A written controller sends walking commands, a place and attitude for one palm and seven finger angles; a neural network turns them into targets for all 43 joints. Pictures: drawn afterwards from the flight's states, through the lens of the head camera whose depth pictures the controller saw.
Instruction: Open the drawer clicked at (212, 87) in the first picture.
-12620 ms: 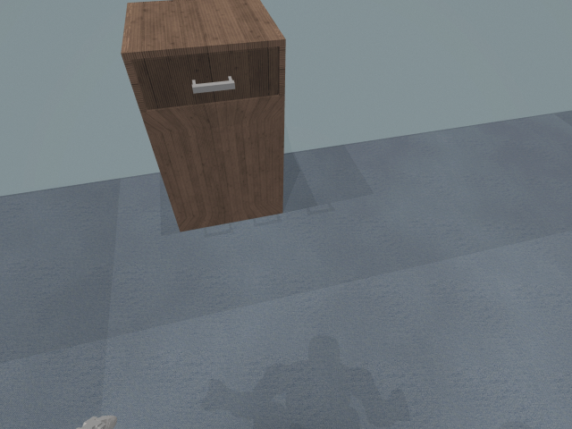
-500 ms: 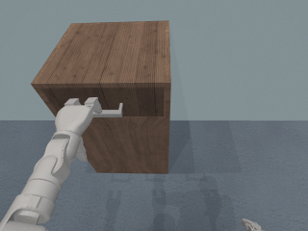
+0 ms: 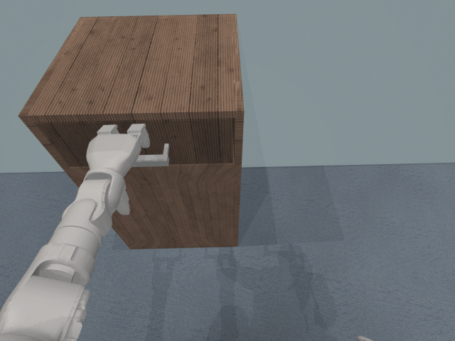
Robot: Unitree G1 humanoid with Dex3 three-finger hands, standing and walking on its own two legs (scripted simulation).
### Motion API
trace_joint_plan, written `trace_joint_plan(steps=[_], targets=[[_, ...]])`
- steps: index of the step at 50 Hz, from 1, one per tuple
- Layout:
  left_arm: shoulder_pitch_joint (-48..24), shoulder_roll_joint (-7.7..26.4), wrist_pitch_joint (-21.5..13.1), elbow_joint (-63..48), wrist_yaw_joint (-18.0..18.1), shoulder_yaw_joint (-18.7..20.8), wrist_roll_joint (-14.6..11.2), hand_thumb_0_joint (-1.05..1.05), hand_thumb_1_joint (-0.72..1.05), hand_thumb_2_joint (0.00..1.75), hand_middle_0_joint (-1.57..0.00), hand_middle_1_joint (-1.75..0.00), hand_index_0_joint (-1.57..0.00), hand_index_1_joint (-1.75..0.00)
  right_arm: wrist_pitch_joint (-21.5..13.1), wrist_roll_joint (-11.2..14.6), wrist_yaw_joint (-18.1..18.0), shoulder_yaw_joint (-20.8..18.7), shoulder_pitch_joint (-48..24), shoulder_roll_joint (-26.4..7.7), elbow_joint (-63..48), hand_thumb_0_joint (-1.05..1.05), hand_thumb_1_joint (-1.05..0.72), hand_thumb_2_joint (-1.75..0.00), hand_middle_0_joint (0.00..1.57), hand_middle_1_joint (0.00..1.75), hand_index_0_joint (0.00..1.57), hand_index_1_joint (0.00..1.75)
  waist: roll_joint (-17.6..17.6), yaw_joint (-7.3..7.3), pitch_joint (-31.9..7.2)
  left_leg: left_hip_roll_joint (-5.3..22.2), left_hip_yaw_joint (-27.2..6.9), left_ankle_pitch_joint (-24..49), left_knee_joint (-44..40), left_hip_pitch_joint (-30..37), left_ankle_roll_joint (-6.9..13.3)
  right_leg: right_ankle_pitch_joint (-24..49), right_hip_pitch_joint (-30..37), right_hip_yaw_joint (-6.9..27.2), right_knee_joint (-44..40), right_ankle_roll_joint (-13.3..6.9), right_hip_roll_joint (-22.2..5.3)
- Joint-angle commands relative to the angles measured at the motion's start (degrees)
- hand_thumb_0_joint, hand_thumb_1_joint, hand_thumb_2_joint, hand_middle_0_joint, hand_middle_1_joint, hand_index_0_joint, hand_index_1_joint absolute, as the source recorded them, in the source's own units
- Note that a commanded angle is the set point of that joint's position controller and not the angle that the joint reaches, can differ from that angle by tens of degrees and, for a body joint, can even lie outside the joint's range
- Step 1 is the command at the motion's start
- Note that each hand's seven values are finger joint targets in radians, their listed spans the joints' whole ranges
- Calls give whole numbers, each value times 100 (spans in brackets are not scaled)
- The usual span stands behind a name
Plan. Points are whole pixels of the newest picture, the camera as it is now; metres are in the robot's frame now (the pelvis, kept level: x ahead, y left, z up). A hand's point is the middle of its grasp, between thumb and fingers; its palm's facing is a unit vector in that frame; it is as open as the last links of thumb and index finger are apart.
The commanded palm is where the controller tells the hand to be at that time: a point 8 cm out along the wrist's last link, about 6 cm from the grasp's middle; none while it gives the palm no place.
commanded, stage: move the hooked fingers above the handle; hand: left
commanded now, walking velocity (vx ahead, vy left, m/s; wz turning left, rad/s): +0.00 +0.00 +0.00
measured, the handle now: (141, 154) +0.53 +0.22 -0.04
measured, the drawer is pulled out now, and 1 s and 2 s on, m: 0.00 0.00 0.00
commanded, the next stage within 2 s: lower the fingers behind the handle in 1.12 s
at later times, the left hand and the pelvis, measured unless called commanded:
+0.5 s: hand (133, 154) +0.48 +0.21 +0.01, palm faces -0.01 -0.03 -1.00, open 13.7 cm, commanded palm +0.46 +0.23 +0.07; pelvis +0.00 +0.00 -0.02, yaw -1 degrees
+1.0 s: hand (128, 157) +0.48 +0.23 +0.01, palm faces -0.04 -0.03 -1.00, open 13.8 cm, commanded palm +0.47 +0.22 +0.07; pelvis -0.01 +0.01 -0.02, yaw -1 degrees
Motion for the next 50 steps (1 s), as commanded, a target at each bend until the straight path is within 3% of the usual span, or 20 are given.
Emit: trace_joint_plan(steps=[1, 4, 8, 9, 10, 12, 14, 16, 21, 24, 25, 27, 30, 35, 37, 40, 41, 43, 46, 50], targets=[[-2498, 1681, -58, -620, 434, 818, 47, 0, -50, 30, -30, -120, -30, -120, -105, -41, -40, -290, 476, -851, -437, 0, -90, -90, 20, 30, 20, 30, -106, -42, -2038, -124, 121, 2085, -185, 1150, 177, 2011, 444, -181, -304, -236, 240], [-2425, 1796, 24, -215, 453, 909, 60, 0, -50, 30, -30, -120, -30, -120, -95, -48, -24, -298, 563, -873, -422, 0, -90, -90, 20, 30, 20, 30, -221, -41, -2114, -146, 190, 2115, -119, 868, 196, 2237, 610, -131, -285, -214, 239], [-2794, 1555, 3, -119, 349, 546, 88, 0, -50, 30, -30, -120, -30, -120, -89, -29, -23, -343, 722, -908, -377, 0, -90, -90, 20, 30, 20, 30, -122, -273, -2140, -127, 228, 1986, -19, 850, 216, 2230, 395, -78, -312, -167, 235], [-3024, 1467, -91, -218, 312, 467, 44, 0, -50, 30, -30, -120, -30, -120, -107, -42, -17, -357, 788, -906, -345, 0, -90, -90, 20, 30, 20, 30, -16, -353, -2172, -118, 196, 2086, 12, 939, 218, 2252, 321, -87, -298, -180, 237], [-3035, 1623, -192, -303, 291, 601, 48, 0, -50, 30, -30, -120, -30, -120, -112, -59, -22, -396, 872, -928, -304, 0, -90, -90, 20, 30, 20, 30, 39, -327, -2415, -98, 174, 2206, 74, 1077, 220, 2307, 310, -68, -251, -176, 249], [-3148, 1520, -368, -433, 271, 536, 3, 0, -50, 30, -30, -120, -30, -120, -99, -82, -30, -417, 932, -911, -266, 0, -90, -90, 20, 30, 20, 30, 160, -366, -2557, -85, 135, 2314, 163, 1205, 214, 2305, 174, -58, -199, -178, 262], [-3415, 1400, -526, -446, 320, 461, -23, 0, -50, 30, -30, -120, -30, -120, -115, -118, -23, -434, 1034, -908, -159, 0, -90, -90, 20, 30, 20, 30, 155, -500, -2490, -64, 81, 2401, 256, 1216, 215, 2259, -51, -96, -152, -180, 276], [-3293, 1906, -595, -293, 474, 899, 48, 0, -50, 30, -30, -120, -30, -120, -104, -132, -24, -432, 1100, -958, -102, 0, -90, -90, 20, 30, 20, 30, 162, -401, -2528, -62, 68, 2360, 303, 1009, 204, 2248, -60, -101, -51, -186, 288], [-3523, 2235, -237, 398, 931, 1099, 240, 0, -50, 30, -30, -120, -30, -120, -81, -165, 45, -351, 1125, -1009, -24, 0, -90, -90, 20, 30, 20, 30, 299, -408, -2323, -96, 91, 2061, 394, 376, 182, 1970, -352, -189, 149, -211, 303], [-3338, 2479, 73, 539, 968, 1292, 239, 0, -50, 30, -30, -120, -30, -120, -32, -195, 108, -349, 1110, -1061, -79, 0, -90, -90, 20, 30, 20, 30, 409, -257, -2920, -102, 141, 2392, 456, 549, 161, 2289, -55, -181, 225, -208, 327], [-3279, 2299, 173, 646, 913, 1120, 222, 0, -50, 30, -30, -120, -30, -120, -20, -179, 121, -347, 1172, -1046, -104, 0, -90, -90, 20, 30, 20, 30, 438, -287, -2999, -88, 156, 2472, 439, 638, 159, 2363, -18, -186, 199, -193, 332], [-3181, 2277, 258, 689, 823, 1115, 149, 0, -50, 30, -30, -120, -30, -120, 22, -146, 118, -362, 1198, -1056, -110, 0, -90, -90, 20, 30, 20, 30, 97, -295, -2929, -86, 218, 2364, 388, 536, 191, 2436, 203, -157, 79, -150, 327], [-3442, 2268, 333, 835, 680, 972, 119, 0, -50, 30, -30, -120, -30, -120, 52, -85, 63, -318, 1186, -1085, -111, 0, -90, -90, 20, 30, 20, 30, -216, -451, -2489, -83, 199, 1875, 238, 313, 237, 2112, 182, -130, -95, -113, 302], [-3766, 1765, -201, 219, 371, 527, 79, 0, -50, 30, -30, -120, -30, -120, -61, -81, -48, -370, 1232, -1001, -150, 0, -90, -90, 20, 30, 20, 30, 148, -601, -2525, -27, 111, 1778, 200, 890, 245, 1740, -157, -98, -242, -139, 308], [-3606, 1635, -378, 247, 320, 483, 47, 0, -50, 30, -30, -120, -30, -120, -91, -88, -65, -374, 1236, -982, -120, 0, -90, -90, 20, 30, 20, 30, 177, -601, -2305, -2, 76, 1689, 202, 935, 232, 1522, -387, -127, -256, -152, 318], [-3494, 1729, -513, 308, 419, 629, 63, 0, -50, 30, -30, -120, -30, -120, -100, -107, -30, -363, 1269, -976, -82, 0, -90, -90, 20, 30, 20, 30, 394, -523, -2249, -2, 25, 1726, 239, 930, 197, 1366, -604, -182, -168, -199, 336], [-3529, 1718, -487, 457, 485, 615, 78, 0, -50, 30, -30, -120, -30, -120, -94, -107, -22, -349, 1260, -990, -65, 0, -90, -90, 20, 30, 20, 30, 206, -584, -2046, 6, -10, 1607, 243, 784, 198, 1265, -720, -213, -154, -201, 342], [-3592, 1826, -393, 576, 647, 694, 135, 0, -50, 30, -30, -120, -30, -120, -93, -115, 13, -317, 1224, -998, -78, 0, -90, -90, 20, 30, 20, 30, 341, -539, -1912, -19, 1, 1436, 231, 571, 184, 1102, -808, -235, -105, -220, 342], [-3895, 2077, -215, 542, 877, 868, 242, 0, -50, 30, -30, -120, -30, -120, -112, -139, 53, -316, 1234, -1047, -95, 0, -90, -90, 20, 30, 20, 30, 391, -518, -2268, -16, -19, 1594, 314, 588, 174, 1187, -814, -259, 38, -222, 347], [-3958, 2001, 25, 525, 935, 823, 243, 0, -50, 30, -30, -120, -30, -120, -100, -164, 101, -337, 1293, -1058, -102, 0, -90, -90, 20, 30, 20, 30, 558, -511, -2796, 7, -46, 2102, 421, 974, 133, 1501, -741, -294, 134, -215, 376]])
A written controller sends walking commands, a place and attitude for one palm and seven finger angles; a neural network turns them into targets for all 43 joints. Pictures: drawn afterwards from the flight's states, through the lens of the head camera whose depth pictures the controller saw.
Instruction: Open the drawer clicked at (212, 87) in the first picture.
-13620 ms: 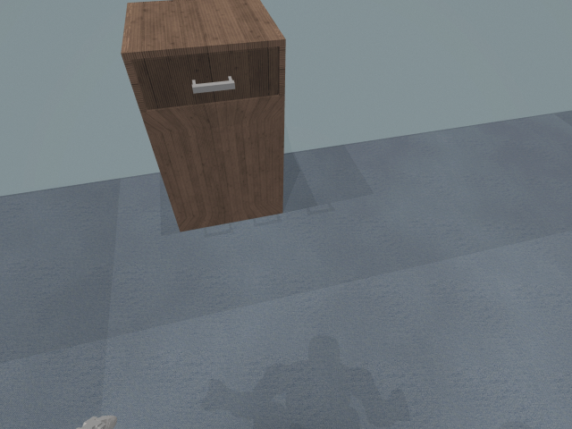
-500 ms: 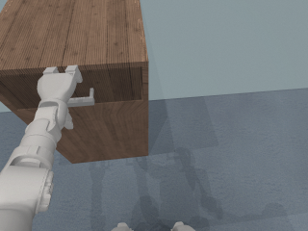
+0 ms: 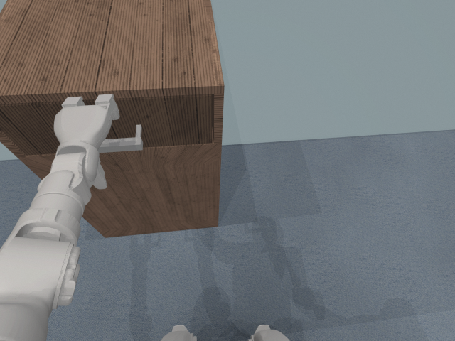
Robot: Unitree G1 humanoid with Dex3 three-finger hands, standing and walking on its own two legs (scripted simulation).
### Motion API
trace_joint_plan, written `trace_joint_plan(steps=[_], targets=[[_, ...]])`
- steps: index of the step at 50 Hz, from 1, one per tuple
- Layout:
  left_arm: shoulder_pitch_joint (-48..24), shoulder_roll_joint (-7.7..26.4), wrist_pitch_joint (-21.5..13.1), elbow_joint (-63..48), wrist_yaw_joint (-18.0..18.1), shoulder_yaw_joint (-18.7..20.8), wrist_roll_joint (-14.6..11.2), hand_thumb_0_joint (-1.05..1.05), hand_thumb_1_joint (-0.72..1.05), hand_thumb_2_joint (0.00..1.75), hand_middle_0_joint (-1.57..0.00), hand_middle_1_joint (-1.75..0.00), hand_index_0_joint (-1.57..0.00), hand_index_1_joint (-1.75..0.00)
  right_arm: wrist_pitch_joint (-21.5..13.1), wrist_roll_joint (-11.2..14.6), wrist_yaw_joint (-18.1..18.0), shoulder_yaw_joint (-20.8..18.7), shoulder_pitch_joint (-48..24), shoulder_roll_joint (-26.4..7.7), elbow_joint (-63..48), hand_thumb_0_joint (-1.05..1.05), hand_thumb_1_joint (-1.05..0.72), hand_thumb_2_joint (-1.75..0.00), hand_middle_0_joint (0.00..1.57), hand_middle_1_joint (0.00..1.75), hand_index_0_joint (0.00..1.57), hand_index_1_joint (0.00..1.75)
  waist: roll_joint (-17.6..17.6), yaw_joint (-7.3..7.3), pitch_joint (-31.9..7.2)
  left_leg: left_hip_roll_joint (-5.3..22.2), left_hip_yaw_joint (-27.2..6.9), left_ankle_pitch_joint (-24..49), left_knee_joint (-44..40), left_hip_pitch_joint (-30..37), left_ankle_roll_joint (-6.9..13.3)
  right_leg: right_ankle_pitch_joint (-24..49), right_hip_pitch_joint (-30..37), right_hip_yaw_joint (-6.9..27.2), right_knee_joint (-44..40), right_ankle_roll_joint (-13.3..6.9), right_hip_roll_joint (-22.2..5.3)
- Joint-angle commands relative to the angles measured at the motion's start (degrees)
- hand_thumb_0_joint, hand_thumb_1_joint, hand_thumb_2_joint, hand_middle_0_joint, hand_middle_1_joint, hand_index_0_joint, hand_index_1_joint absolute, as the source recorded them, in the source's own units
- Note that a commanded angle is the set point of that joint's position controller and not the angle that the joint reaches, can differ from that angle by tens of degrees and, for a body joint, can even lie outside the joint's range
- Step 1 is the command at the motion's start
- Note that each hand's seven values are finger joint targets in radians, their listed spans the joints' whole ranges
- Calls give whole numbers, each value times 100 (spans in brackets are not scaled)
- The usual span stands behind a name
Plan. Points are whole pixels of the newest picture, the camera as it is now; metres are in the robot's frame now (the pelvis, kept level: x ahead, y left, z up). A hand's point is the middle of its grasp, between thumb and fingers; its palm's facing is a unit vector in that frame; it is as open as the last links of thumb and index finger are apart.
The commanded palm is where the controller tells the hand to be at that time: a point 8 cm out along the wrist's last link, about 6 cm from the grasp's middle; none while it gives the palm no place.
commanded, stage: move the hooked fingers above the handle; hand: left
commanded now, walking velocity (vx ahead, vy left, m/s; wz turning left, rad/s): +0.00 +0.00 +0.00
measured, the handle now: (111, 138) +0.53 +0.22 -0.02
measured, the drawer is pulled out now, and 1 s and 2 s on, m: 0.00 0.00 0.00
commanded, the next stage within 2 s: lower the fingers behind the handle in 0.12 s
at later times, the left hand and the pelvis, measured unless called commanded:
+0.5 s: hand (94, 146) +0.48 +0.23 +0.02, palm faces -0.10 -0.01 -1.00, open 13.8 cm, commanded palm +0.47 +0.23 +0.07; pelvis +0.00 +0.00 +0.00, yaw +0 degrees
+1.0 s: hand (105, 157) +0.48 +0.22 -0.02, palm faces -0.10 -0.03 -0.99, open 13.8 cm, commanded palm +0.47 +0.22 +0.03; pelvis +0.00 +0.00 -0.01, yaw -1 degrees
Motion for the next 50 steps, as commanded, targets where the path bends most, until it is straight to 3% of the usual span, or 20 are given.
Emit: trace_joint_plan(steps=[1, 3, 5, 9, 10, 16, 19, 21, 24, 26, 29, 30, 31, 34, 37, 41, 45, 46, 48, 50], targets=[[-2797, 1409, 248, -1096, 328, 263, -79, 0, -50, 30, -30, -120, -30, -120, -56, -24, -15, -331, 798, -952, -277, 0, -90, -90, 20, 30, 20, 30, 441, -65, -2537, -92, 0, 2273, -390, 2324, 101, 1585, 497, -267, -484, -243, 258], [-2694, 1569, 327, -1063, 262, 370, -85, 0, -50, 30, -30, -120, -30, -120, -40, -17, -26, -333, 821, -971, -259, 0, -90, -90, 20, 30, 20, 30, 366, -2, -2587, -102, 18, 2346, -414, 2310, 104, 1713, 682, -254, -511, -237, 253], [-2766, 1638, 385, -1029, 208, 381, -102, 0, -50, 30, -30, -120, -30, -120, -10, 0, -56, -308, 832, -982, -233, 0, -90, -90, 20, 30, 20, 30, 258, -49, -2585, -104, 27, 2333, -438, 2266, 128, 1782, 761, -237, -545, -218, 246], [-2740, 1402, 393, -949, 57, 195, -176, 0, -50, 30, -30, -120, -30, -120, -4, 33, -86, -284, 772, -945, -243, 0, -90, -90, 20, 30, 20, 30, 117, -113, -2122, -115, 60, 2157, -537, 2121, 156, 1712, 773, -220, -690, -218, 240], [-2669, 1570, 385, -820, 22, 283, -173, 0, -50, 30, -30, -120, -30, -120, 3, 50, -100, -260, 789, -962, -234, 0, -90, -90, 20, 30, 20, 30, 79, -76, -1983, -125, 65, 1980, -572, 1983, 163, 1607, 787, -206, -705, -213, 232], [-2378, 1344, 164, -638, -121, 101, -120, 0, -50, 30, -30, -120, -30, -120, -37, 56, -130, -247, 809, -920, -280, 0, -90, -90, 20, 30, 20, 30, 124, -94, -1769, -134, 90, 1795, -517, 1815, 177, 1452, 567, -185, -672, -234, 230], [-2316, 1498, 70, -556, -115, 241, -122, 0, -50, 30, -30, -120, -30, -120, -47, 39, -138, -238, 824, -935, -304, 0, -90, -90, 20, 30, 20, 30, -82, -96, -1797, -143, 93, 1680, -449, 1569, 198, 1435, 617, -162, -606, -224, 214], [-2177, 1505, 30, -583, -82, 245, -92, 0, -50, 30, -30, -120, -30, -120, -53, 31, -130, -248, 848, -935, -323, 0, -90, -90, 20, 30, 20, 30, 88, -35, -1999, -149, 123, 1730, -380, 1581, 182, 1474, 577, -159, -517, -227, 216], [-2297, 1358, 20, -584, -9, 165, -91, 0, -50, 30, -30, -120, -30, -120, -73, 16, -114, -261, 878, -919, -285, 0, -90, -90, 20, 30, 20, 30, 25, -108, -1958, -141, 109, 1677, -295, 1476, 189, 1415, 445, -170, -477, -224, 217], [-2350, 1500, -30, -685, 13, 241, -92, 0, -50, 30, -30, -120, -30, -120, -81, 17, -116, -260, 893, -944, -297, 0, -90, -90, 20, 30, 20, 30, 70, -106, -2118, -141, 98, 1661, -211, 1457, 190, 1435, 425, -141, -412, -214, 224], [-2818, 1486, -311, -1338, 98, 276, -79, 0, -50, 30, -30, -120, -30, -120, -144, -55, -134, -322, 887, -914, -267, 0, -90, -90, 20, 30, 20, 30, 432, -141, -2635, -110, 18, 1932, -42, 1798, 167, 1532, 259, -139, -248, -227, 226], [-2743, 1729, -406, -1516, 167, 504, -46, 0, -50, 30, -30, -120, -30, -120, -153, -78, -122, -337, 924, -931, -243, 0, -90, -90, 20, 30, 20, 30, 683, -27, -2938, -95, -8, 2133, 11, 2005, 142, 1617, 252, -141, -168, -239, 239], [-2630, 1684, -458, -1585, 227, 505, -12, 0, -50, 30, -30, -120, -30, -120, -148, -92, -119, -348, 890, -910, -229, 0, -90, -90, 20, 30, 20, 30, 785, 2, -3042, -84, -30, 2333, 79, 2124, 116, 1682, 162, -165, -85, -258, 256], [-2447, 1224, -339, -1253, 429, 309, -43, 0, -50, 30, -30, -120, -30, -120, -164, -132, -56, -363, 873, -879, -92, 0, -90, -90, 20, 30, 20, 30, 646, -117, -2668, -56, -65, 2441, 168, 1991, 89, 1634, -134, -262, -42, -252, 270], [-2119, 1378, 9, -805, 580, 431, -25, 0, -50, 30, -30, -120, -30, -120, -101, -110, -4, -332, 839, -954, -65, 0, -90, -90, 20, 30, 20, 30, 398, -36, -2432, -73, -37, 2194, 106, 1659, 89, 1548, -85, -284, -52, -247, 281], [-2409, 1459, 303, -733, 558, 355, 28, 0, -50, 30, -30, -120, -30, -120, -51, -84, 9, -301, 843, -980, -70, 0, -90, -90, 20, 30, 20, 30, 377, -101, -2493, -86, -15, 2140, 82, 1603, 105, 1617, 27, -270, -55, -240, 274], [-2334, 1300, 181, -943, 403, 304, -56, 0, -50, 30, -30, -120, -30, -120, -65, -105, -6, -328, 870, -936, -78, 0, -90, -90, 20, 30, 20, 30, 470, -84, -2797, -64, -12, 2408, 161, 1891, 114, 1824, 112, -237, -37, -231, 273], [-2172, 1367, 179, -870, 364, 369, -61, 0, -50, 30, -30, -120, -30, -120, -48, -104, -12, -311, 859, -937, -83, 0, -90, -90, 20, 30, 20, 30, 383, -49, -2725, -57, -15, 2424, 155, 1809, 110, 1861, 157, -247, -5, -230, 270], [-1976, 1090, 162, -684, 291, 180, -89, 0, -50, 30, -30, -120, -30, -120, -46, -89, -25, -297, 822, -907, -111, 0, -90, -90, 20, 30, 20, 30, 144, -110, -2420, -73, 23, 2121, 149, 1521, 143, 1736, 127, -232, -69, -210, 262], [-1946, 1398, 66, -647, 276, 390, -35, 0, -50, 30, -30, -120, -30, -120, -47, -92, -46, -266, 813, -945, -93, 0, -90, -90, 20, 30, 20, 30, 95, -60, -2293, -72, 22, 2020, 175, 1288, 149, 1707, 89, -218, 17, -217, 238]])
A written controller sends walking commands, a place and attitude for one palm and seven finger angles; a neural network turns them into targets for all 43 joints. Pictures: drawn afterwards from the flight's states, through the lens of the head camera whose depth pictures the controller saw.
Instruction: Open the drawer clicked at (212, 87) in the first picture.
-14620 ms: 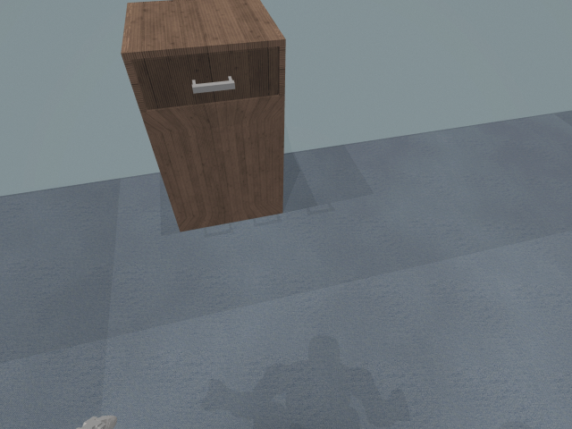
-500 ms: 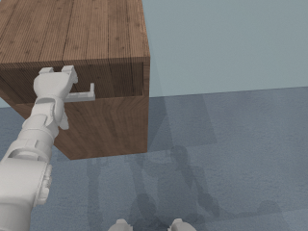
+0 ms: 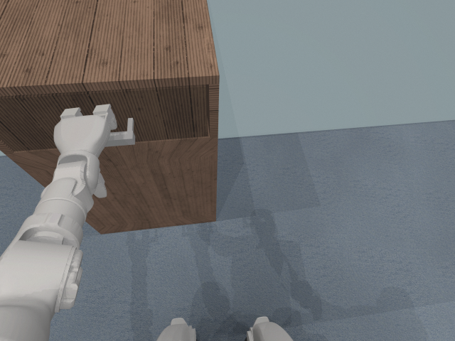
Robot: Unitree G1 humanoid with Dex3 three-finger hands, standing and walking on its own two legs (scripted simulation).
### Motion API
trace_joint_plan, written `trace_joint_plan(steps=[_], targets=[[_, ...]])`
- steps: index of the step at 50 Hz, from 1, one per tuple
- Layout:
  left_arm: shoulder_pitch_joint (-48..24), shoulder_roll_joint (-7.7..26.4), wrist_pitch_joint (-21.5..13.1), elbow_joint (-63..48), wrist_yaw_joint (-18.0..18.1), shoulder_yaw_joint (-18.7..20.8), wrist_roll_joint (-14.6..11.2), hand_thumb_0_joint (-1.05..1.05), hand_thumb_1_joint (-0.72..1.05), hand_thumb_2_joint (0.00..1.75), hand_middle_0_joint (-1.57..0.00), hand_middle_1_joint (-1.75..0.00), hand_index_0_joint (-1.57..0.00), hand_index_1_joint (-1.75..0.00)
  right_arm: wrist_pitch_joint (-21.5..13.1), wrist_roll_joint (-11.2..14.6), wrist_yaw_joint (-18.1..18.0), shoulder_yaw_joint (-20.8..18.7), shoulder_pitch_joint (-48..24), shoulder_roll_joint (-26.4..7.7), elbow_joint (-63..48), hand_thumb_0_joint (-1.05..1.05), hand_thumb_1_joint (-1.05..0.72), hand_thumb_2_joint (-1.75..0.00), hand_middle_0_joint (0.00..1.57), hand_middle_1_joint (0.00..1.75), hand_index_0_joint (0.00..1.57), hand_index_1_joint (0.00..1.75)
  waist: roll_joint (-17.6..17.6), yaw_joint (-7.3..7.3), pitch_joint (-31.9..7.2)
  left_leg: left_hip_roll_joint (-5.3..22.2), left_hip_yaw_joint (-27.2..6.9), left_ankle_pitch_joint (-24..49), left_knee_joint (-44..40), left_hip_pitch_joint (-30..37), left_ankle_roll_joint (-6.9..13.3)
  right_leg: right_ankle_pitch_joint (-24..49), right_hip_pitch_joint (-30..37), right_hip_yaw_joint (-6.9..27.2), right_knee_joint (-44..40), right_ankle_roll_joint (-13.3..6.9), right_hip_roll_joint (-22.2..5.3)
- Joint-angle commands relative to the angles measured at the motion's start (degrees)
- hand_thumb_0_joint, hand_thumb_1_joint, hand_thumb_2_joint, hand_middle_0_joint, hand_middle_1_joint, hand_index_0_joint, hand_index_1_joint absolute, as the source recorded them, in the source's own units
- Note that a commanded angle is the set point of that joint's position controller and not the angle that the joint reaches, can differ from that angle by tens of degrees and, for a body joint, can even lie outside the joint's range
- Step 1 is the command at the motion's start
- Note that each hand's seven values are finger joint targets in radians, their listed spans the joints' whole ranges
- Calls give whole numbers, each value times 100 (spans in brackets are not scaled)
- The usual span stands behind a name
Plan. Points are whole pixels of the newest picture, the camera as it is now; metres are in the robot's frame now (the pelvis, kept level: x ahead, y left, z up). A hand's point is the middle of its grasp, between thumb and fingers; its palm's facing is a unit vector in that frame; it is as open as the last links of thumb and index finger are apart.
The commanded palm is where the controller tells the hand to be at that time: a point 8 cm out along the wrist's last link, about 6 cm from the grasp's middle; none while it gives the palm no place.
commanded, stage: lower the fingers behind the handle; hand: left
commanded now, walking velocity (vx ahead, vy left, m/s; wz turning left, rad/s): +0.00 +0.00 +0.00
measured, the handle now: (101, 132) +0.53 +0.23 -0.01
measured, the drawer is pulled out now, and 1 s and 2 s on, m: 0.00 0.00 0.01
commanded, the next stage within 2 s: close the thumb around the handle in 0.82 s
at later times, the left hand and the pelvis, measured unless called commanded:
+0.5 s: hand (98, 160) +0.47 +0.24 -0.03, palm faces -0.06 -0.01 -1.00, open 13.8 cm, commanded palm +0.46 +0.23 +0.02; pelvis -0.01 +0.00 -0.02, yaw +0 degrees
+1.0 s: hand (98, 159) +0.48 +0.24 -0.03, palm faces -0.05 -0.03 -1.00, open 13.7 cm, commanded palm +0.46 +0.23 +0.02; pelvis -0.01 +0.00 -0.02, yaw +0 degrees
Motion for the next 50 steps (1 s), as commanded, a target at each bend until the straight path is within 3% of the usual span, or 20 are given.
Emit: trace_joint_plan(steps=[1, 3, 4, 6, 9, 15, 16, 17, 19, 20, 23, 29, 33, 36, 38, 40, 42, 46, 47, 50], targets=[[-2100, 1495, -197, -971, 184, 348, 37, 0, -50, 30, -30, -120, -30, -120, -44, -17, -104, -324, 818, -1063, -261, 0, -90, -90, 20, 30, 20, 30, 125, -35, -2192, -147, 42, 2239, -324, 1871, 171, 1904, 630, -187, -459, -216, 170], [-2017, 1554, -315, -1088, 252, 432, 98, 0, -50, 30, -30, -120, -30, -120, -58, -41, -107, -330, 786, -1044, -284, 0, -90, -90, 20, 30, 20, 30, 228, 30, -2248, -146, 35, 2272, -260, 1857, 156, 1890, 561, -195, -377, -234, 165], [-2103, 1453, -377, -1172, 290, 396, 84, 0, -50, 30, -30, -120, -30, -120, -69, -62, -96, -340, 761, -1023, -274, 0, -90, -90, 20, 30, 20, 30, 292, -17, -2275, -135, 27, 2308, -202, 1883, 156, 1875, 452, -196, -337, -239, 165], [-2033, 1642, -465, -1247, 402, 564, 127, 0, -50, 30, -30, -120, -30, -120, -84, -71, -86, -353, 769, -1037, -260, 0, -90, -90, 20, 30, 20, 30, 353, 56, -2410, -127, 11, 2346, -102, 1862, 142, 1874, 385, -191, -220, -243, 170], [-2156, 1646, -492, -1403, 571, 616, 139, 0, -50, 30, -30, -120, -30, -120, -100, -108, -67, -374, 752, -1032, -228, 0, -90, -90, 20, 30, 20, 30, 413, 31, -2677, -115, -32, 2482, 21, 1884, 122, 1920, 308, -215, -72, -244, 168], [-2211, 1555, -212, -1156, 767, 517, 138, 0, -50, 30, -30, -120, -30, -120, -100, -103, -32, -391, 780, -1076, -136, 0, -90, -90, 20, 30, 20, 30, 341, -83, -2725, -126, -34, 2398, 152, 1768, 116, 1914, 165, -231, -11, -210, 168], [-2357, 1453, -147, -1124, 768, 407, 108, 0, -50, 30, -30, -120, -30, -120, -97, -99, -28, -386, 779, -1074, -118, 0, -90, -90, 20, 30, 20, 30, 425, -152, -2686, -122, -11, 2341, 156, 1764, 125, 1872, 112, -234, -34, -204, 167], [-2254, 1634, -67, -987, 762, 547, 85, 0, -50, 30, -30, -120, -30, -120, -85, -92, -21, -367, 785, -1096, -105, 0, -90, -90, 20, 30, 20, 30, 301, -88, -2613, -134, -5, 2262, 136, 1677, 131, 1834, 187, -240, -46, -203, 170], [-2194, 1664, 65, -849, 699, 545, 52, 0, -50, 30, -30, -120, -30, -120, -58, -89, -33, -332, 746, -1111, -132, 0, -90, -90, 20, 30, 20, 30, 254, -75, -2620, -158, 2, 2245, 135, 1592, 140, 1891, 264, -220, -34, -206, 165], [-2309, 1568, 85, -883, 667, 410, 85, 0, -50, 30, -30, -120, -30, -120, -58, -74, -42, -332, 761, -1096, -144, 0, -90, -90, 20, 30, 20, 30, 380, -126, -2690, -148, 2, 2232, 138, 1642, 137, 1875, 206, -228, -25, -198, 155], [-2204, 1425, 165, -775, 551, 297, 77, 0, -50, 30, -30, -120, -30, -120, -40, -58, -53, -319, 739, -1085, -174, 0, -90, -90, 20, 30, 20, 30, 307, -123, -2540, -136, -1, 2175, 108, 1680, 136, 1774, 156, -250, -77, -204, 174], [-2179, 1535, -58, -924, 312, 353, 9, 0, -50, 30, -30, -120, -30, -120, -82, -46, -122, -278, 723, -1061, -267, 0, -90, -90, 20, 30, 20, 30, 280, -91, -2507, -135, 2, 1919, 77, 1552, 171, 1604, 224, -208, -100, -206, 160], [-2148, 1573, -211, -840, 298, 329, 37, 0, -50, 30, -30, -120, -30, -120, -123, -22, -147, -255, 725, -1064, -280, 0, -90, -90, 20, 30, 20, 30, 124, -134, -2223, -131, 2, 1558, 103, 1232, 191, 1301, 73, -203, -95, -198, 159], [-2318, 1488, -287, -899, 371, 279, 56, 0, -50, 30, -30, -120, -30, -120, -159, -33, -140, -281, 778, -1063, -244, 0, -90, -90, 20, 30, 20, 30, 276, -184, -2295, -108, -30, 1621, 142, 1361, 181, 1240, -126, -226, -51, -212, 161], [-2333, 1725, -291, -956, 421, 458, 49, 0, -50, 30, -30, -120, -30, -120, -160, -44, -136, -281, 820, -1092, -227, 0, -90, -90, 20, 30, 20, 30, 214, -147, -2480, -111, -36, 1682, 185, 1297, 181, 1332, -12, -218, 10, -202, 157], [-2225, 1710, -258, -931, 445, 480, 28, 0, -50, 30, -30, -120, -30, -120, -148, -50, -115, -286, 848, -1097, -224, 0, -90, -90, 20, 30, 20, 30, 296, -84, -2631, -118, -68, 1857, 194, 1422, 157, 1422, -21, -237, 54, -214, 167], [-2436, 1444, -202, -956, 488, 267, 30, 0, -50, 30, -30, -120, -30, -120, -159, -46, -96, -306, 849, -1077, -205, 0, -90, -90, 20, 30, 20, 30, 403, -191, -2552, -106, -59, 1800, 197, 1474, 155, 1324, -168, -259, 9, -210, 172], [-2506, 1641, -46, -864, 518, 384, 52, 0, -50, 30, -30, -120, -30, -120, -130, -49, -85, -299, 903, -1112, -157, 0, -90, -90, 20, 30, 20, 30, 376, -171, -2650, -96, -99, 1932, 183, 1579, 140, 1381, -130, -282, 27, -213, 181], [-2437, 1569, -10, -846, 500, 343, 18, 0, -44, 32, -30, -121, -30, -121, -123, -47, -83, -297, 885, -1105, -169, 0, -90, -90, 20, 30, 20, 30, 420, -160, -2661, -114, -46, 1929, 186, 1565, 151, 1442, -58, -259, -10, -206, 178], [-2429, 1792, 25, -827, 424, 457, -19, 0, -28, 40, -32, -122, -32, -122, -98, -39, -98, -259, 877, -1129, -177, 0, -90, -90, 20, 30, 20, 30, 345, -154, -2618, -113, -40, 1889, 142, 1500, 166, 1515, 88, -240, -35, -195, 173]])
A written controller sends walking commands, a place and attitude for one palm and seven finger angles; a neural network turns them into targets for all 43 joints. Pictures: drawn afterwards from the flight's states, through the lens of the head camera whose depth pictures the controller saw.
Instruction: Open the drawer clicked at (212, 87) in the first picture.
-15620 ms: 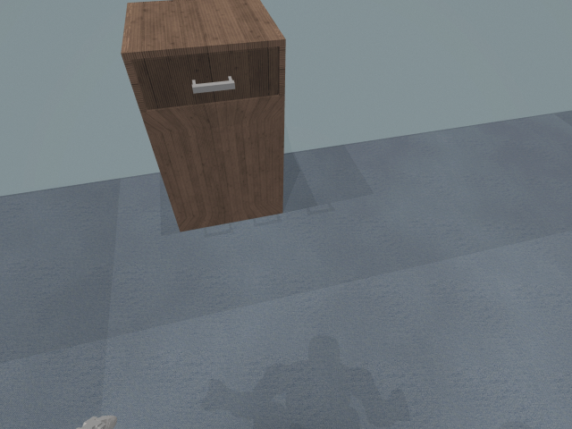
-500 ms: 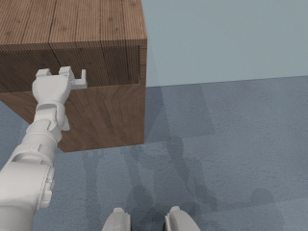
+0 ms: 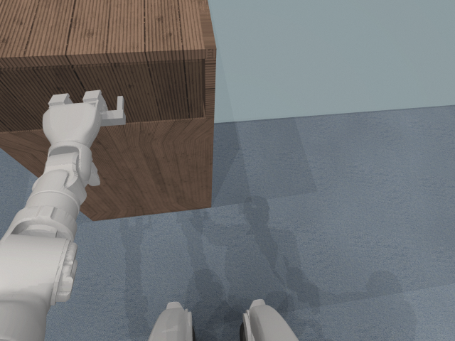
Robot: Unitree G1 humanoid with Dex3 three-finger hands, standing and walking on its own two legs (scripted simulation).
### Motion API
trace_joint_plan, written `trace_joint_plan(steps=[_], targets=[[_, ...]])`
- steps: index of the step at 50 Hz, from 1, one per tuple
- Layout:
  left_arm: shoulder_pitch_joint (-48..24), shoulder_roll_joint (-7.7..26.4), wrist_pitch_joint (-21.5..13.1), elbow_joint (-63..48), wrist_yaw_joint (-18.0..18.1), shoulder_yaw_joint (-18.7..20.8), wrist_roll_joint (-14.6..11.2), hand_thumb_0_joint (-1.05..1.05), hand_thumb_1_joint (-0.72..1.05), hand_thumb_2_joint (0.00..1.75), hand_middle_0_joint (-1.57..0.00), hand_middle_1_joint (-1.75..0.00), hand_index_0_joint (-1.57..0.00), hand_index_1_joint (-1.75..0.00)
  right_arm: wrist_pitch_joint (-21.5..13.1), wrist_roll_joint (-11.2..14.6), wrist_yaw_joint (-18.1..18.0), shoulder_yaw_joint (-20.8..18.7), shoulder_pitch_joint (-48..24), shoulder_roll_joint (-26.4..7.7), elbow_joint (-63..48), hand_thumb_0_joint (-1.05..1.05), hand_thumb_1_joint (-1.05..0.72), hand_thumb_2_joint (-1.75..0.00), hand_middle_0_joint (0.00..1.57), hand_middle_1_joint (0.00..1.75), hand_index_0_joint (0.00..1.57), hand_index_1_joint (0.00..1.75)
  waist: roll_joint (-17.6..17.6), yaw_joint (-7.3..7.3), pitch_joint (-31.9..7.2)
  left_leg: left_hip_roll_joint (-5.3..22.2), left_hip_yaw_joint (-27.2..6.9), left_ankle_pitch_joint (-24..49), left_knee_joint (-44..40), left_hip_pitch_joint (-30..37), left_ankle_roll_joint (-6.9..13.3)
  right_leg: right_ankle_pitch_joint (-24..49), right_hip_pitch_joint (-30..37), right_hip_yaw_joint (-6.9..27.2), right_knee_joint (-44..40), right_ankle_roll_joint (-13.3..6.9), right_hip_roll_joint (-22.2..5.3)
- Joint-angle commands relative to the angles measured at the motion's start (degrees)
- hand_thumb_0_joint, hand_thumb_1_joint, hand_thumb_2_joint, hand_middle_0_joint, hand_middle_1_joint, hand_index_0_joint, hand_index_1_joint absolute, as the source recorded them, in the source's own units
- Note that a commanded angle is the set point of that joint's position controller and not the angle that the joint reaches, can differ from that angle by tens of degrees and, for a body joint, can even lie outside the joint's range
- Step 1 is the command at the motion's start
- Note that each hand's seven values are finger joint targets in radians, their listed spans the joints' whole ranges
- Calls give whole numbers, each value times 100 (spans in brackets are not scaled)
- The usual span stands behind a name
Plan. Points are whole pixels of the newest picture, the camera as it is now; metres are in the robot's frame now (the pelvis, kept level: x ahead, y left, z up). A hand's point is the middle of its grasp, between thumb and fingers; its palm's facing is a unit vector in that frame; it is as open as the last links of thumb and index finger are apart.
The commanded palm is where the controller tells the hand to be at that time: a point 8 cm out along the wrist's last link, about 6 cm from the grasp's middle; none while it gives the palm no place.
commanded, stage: close the thumb around the handle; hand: left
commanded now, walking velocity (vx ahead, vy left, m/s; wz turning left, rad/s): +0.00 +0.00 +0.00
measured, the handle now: (89, 111) +0.54 +0.23 +0.02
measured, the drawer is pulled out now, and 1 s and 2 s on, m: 0.00 0.01 0.13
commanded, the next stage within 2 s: pull the drawer open in 0.62 s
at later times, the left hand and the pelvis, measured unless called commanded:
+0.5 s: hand (86, 139) +0.49 +0.24 -0.01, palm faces -0.05 -0.03 -1.00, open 6.1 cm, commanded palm +0.48 +0.23 +0.04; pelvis +0.01 +0.00 +0.00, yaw +0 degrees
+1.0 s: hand (86, 144) +0.48 +0.24 -0.01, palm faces -0.07 -0.04 -1.00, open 5.2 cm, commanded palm +0.45 +0.23 +0.04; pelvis +0.02 +0.00 +0.01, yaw -1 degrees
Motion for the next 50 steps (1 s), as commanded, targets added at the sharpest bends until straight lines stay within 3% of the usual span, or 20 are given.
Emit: trace_joint_plan(steps=[1, 3, 6, 9, 12, 16, 17, 18, 21, 23, 25, 26, 32, 35, 37, 41, 45, 46, 49, 50], targets=[[-2081, 1649, 103, -808, 96, 401, -114, 0, -22, 42, -32, -123, -32, -123, -20, 7, -79, -300, 911, -1065, -248, 0, -90, -90, 20, 30, 20, 30, 241, -11, -2511, -147, 71, 1984, -644, 2289, 182, 1685, 1053, -152, -815, -190, 145], [-2221, 1607, 74, -887, 49, 308, -74, 0, -11, 47, -33, -124, -33, -124, -25, 17, -105, -297, 907, -1050, -268, 0, -90, -90, 20, 30, 20, 30, 275, -77, -2417, -145, 84, 1929, -658, 2224, 189, 1691, 1043, -133, -839, -183, 133], [-1962, 1725, 9, -856, 4, 435, -68, 0, 6, 54, -34, -126, -34, -126, -6, 12, -110, -287, 878, -1055, -285, 0, -90, -90, 20, 30, 20, 30, 328, 22, -2410, -132, 79, 2080, -653, 2315, 175, 1760, 1022, -141, -802, -203, 142], [-2001, 1485, -100, -889, -10, 294, -85, 0, 23, 61, -35, -128, -35, -128, -29, 9, -110, -295, 858, -1021, -315, 0, -90, -90, 20, 30, 20, 30, 292, -33, -2306, -125, 50, 2043, -648, 2282, 170, 1668, 889, -161, -790, -212, 145], [-1888, 1713, -166, -966, 57, 495, -60, 0, 40, 68, -36, -130, -36, -130, -40, -3, -109, -311, 868, -1055, -317, 0, -90, -90, 20, 30, 20, 30, 307, 53, -2425, -111, 57, 2085, -612, 2308, 163, 1682, 905, -155, -740, -211, 143], [-1878, 1354, -180, -1092, 149, 320, -56, 0, 62, 78, -38, -132, -38, -132, -45, -18, -59, -361, 919, -1027, -306, 0, -90, -90, 20, 30, 20, 30, 491, 54, -2598, -85, 6, 2408, -593, 2622, 112, 1764, 776, -219, -687, -229, 157], [-1842, 1461, -160, -1122, 185, 424, -39, 0, 68, 80, -38, -133, -38, -133, -31, -24, -54, -369, 904, -1038, -294, 0, -90, -90, 20, 30, 20, 30, 425, 86, -2654, -75, 1, 2444, -580, 2636, 106, 1788, 805, -214, -674, -228, 158], [-1847, 1309, -123, -1088, 204, 317, -64, 0, 73, 83, -39, -133, -39, -133, -26, -28, -46, -373, 896, -1032, -300, 0, -90, -90, 20, 30, 20, 30, 373, 30, -2659, -82, 9, 2394, -581, 2624, 119, 1781, 823, -209, -706, -215, 163], [-1915, 1435, -16, -894, 206, 341, -83, 0, 90, 90, -40, -135, -40, -135, -7, -2, -50, -344, 896, -1057, -268, 0, -90, -90, 20, 30, 20, 30, 167, -26, -2352, -101, 29, 2132, -625, 2352, 146, 1693, 867, -195, -766, -201, 157], [-1957, 1510, 34, -972, 213, 380, -42, 0, 90, 90, -40, -135, -40, -135, -1, -5, -45, -343, 920, -1064, -277, 0, -90, -90, 20, 30, 20, 30, 277, 32, -2477, -104, 6, 2226, -665, 2455, 133, 1723, 907, -213, -744, -219, 157], [-2082, 1375, 49, -1083, 219, 288, -19, 0, 90, 90, -40, -135, -40, -135, 10, -16, -43, -373, 921, -1052, -263, 0, -90, -90, 20, 30, 20, 30, 480, -8, -2675, -76, -22, 2493, -627, 2770, 105, 1821, 784, -218, -721, -221, 158], [-1907, 1303, 91, -971, 204, 277, -58, 0, 90, 90, -40, -135, -40, -135, 19, -12, -30, -364, 921, -1040, -264, 0, -90, -90, 20, 30, 20, 30, 436, 40, -2589, -88, 7, 2499, -648, 2731, 105, 1827, 844, -234, -744, -224, 164], [-2070, 1170, 97, -907, 98, 114, -97, 0, 90, 90, -40, -135, -40, -135, 16, 6, -63, -344, 901, -1028, -274, 0, -90, -90, 20, 30, 20, 30, 317, -79, -2329, -85, -3, 2283, -702, 2628, 128, 1698, 805, -222, -830, -213, 159], [-2002, 1318, 23, -940, 45, 226, -121, 0, 90, 90, -40, -135, -40, -135, 7, 4, -82, -336, 920, -1032, -273, 0, -90, -90, 20, 30, 20, 30, 339, -23, -2468, -94, -8, 2359, -686, 2650, 131, 1788, 888, -197, -791, -219, 156], [-1946, 1073, -15, -946, 15, 75, -145, 0, 90, 90, -40, -135, -40, -135, -12, 12, -81, -351, 904, -990, -301, 0, -90, -90, 20, 30, 20, 30, 307, -48, -2377, -100, 17, 2275, -695, 2595, 137, 1763, 896, -205, -819, -215, 152], [-1347, 1251, -100, -983, -20, 313, -201, 0, 90, 90, -40, -135, -40, -135, 15, 15, -70, -344, 858, -1007, -344, 0, -90, -90, 20, 30, 20, 30, 86, 126, -2475, -113, 96, 2342, -695, 2493, 162, 2012, 1216, -159, -817, -211, 151], [-844, 1086, -173, -1217, -6, 298, -200, 0, 90, 90, -40, -135, -40, -135, 41, 22, -41, -370, 791, -969, -410, 0, -90, -90, 20, 30, 20, 30, 143, 262, -2509, -112, 154, 2532, -740, 2556, 146, 2265, 1410, -156, -809, -223, 153], [-570, 1159, -178, -1297, 12, 406, -190, 0, 90, 90, -40, -135, -40, -135, 52, 21, -36, -378, 762, -968, -438, 0, -90, -90, 20, 30, 20, 30, 154, 379, -2589, -122, 185, 2623, -743, 2575, 140, 2373, 1528, -140, -794, -229, 155], [-374, 818, -170, -1514, 77, 231, -200, 0, 90, 90, -40, -135, -40, -135, 66, 35, -17, -409, 671, -925, -486, 0, -90, -90, 20, 30, 20, 30, 155, 355, -2446, -114, 195, 2718, -810, 2676, 128, 2429, 1539, -158, -849, -240, 153], [-202, 854, -165, -1568, 116, 290, -185, 0, 90, 90, -40, -135, -40, -135, 77, 40, -15, -427, 674, -933, -483, 0, -90, -90, 20, 30, 20, 30, 63, 398, -2476, -102, 199, 2814, -816, 2737, 128, 2505, 1588, -163, -849, -232, 154]])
